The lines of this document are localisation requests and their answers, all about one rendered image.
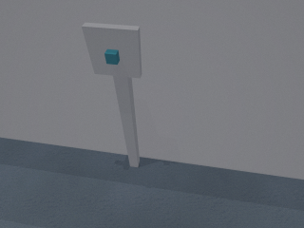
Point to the button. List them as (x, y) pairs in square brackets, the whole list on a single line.
[(112, 56)]

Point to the panel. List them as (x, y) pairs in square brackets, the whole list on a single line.
[(127, 40)]

